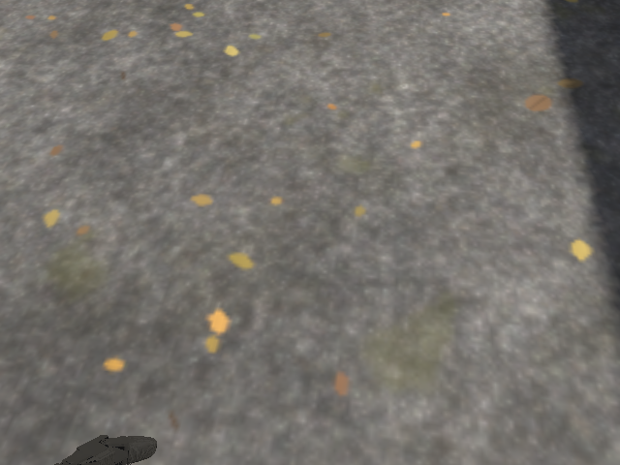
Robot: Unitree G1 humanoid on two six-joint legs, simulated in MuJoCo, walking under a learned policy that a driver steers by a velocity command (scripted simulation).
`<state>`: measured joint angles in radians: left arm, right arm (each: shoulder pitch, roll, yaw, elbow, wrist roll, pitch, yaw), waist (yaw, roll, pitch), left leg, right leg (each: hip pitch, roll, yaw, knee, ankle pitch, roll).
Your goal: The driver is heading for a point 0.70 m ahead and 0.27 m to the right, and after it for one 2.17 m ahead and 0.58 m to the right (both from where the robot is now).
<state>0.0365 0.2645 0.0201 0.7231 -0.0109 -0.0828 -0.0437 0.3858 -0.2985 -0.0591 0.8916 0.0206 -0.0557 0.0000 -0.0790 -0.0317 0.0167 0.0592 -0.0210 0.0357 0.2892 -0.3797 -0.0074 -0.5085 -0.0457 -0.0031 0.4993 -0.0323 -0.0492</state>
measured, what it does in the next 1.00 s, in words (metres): walks ahead, turning right: right foot, then left foot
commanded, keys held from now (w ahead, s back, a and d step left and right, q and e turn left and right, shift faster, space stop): w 0.32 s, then w+e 0.68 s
